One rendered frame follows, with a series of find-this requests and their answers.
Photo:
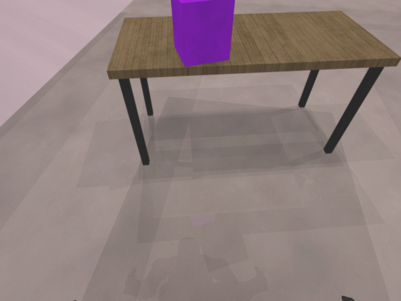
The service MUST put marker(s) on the carton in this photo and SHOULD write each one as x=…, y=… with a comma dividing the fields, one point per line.
x=202, y=30

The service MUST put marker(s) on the table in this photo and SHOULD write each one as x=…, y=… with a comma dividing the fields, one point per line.
x=261, y=42

